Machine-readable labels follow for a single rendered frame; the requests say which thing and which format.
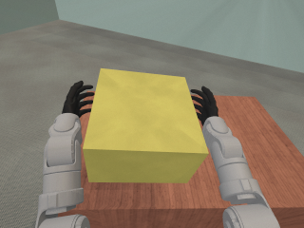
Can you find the robot left upper arm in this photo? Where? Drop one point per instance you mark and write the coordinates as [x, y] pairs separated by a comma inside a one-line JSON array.
[[71, 221]]

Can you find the robot right upper arm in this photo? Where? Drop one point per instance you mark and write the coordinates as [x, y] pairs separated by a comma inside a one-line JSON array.
[[248, 216]]

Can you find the robot left forearm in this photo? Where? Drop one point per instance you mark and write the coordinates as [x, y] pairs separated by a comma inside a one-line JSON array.
[[62, 164]]

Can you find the robot left hand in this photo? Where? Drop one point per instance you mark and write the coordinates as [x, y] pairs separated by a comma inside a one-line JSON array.
[[72, 103]]

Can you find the robot right forearm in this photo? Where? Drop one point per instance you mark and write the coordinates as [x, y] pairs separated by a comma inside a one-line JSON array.
[[237, 184]]

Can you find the robot right hand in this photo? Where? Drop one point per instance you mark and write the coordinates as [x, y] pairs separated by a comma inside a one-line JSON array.
[[208, 107]]

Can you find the pedestal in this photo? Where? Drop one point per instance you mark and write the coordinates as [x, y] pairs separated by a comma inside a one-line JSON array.
[[273, 160]]

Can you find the carton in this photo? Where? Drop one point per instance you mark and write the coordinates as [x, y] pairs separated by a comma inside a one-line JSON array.
[[142, 128]]

